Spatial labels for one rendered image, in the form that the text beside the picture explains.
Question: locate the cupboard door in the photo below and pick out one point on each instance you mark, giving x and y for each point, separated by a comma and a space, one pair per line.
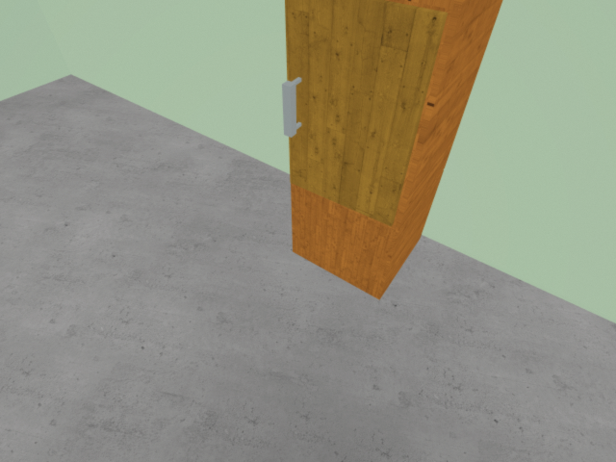
365, 68

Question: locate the handle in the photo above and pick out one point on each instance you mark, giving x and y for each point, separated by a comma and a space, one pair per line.
289, 107

